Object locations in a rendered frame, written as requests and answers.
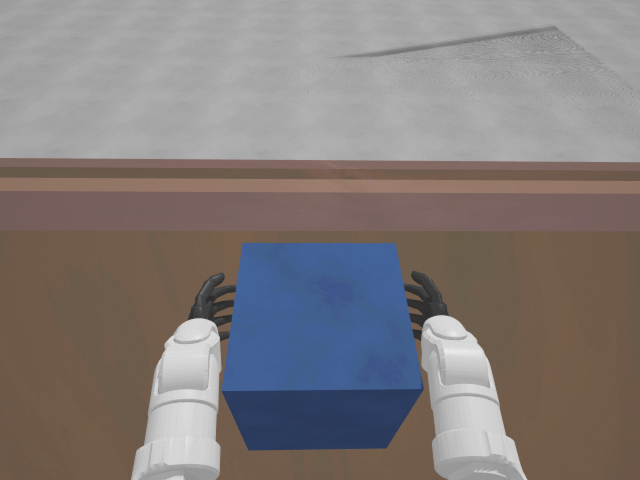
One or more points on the carton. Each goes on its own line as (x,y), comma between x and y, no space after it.
(321,351)

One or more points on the right robot hand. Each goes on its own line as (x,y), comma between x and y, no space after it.
(433,304)

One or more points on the left robot hand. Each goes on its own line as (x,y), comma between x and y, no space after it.
(205,308)

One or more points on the right robot forearm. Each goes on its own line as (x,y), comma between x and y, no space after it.
(470,442)

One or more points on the left robot forearm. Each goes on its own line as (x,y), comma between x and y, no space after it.
(180,441)

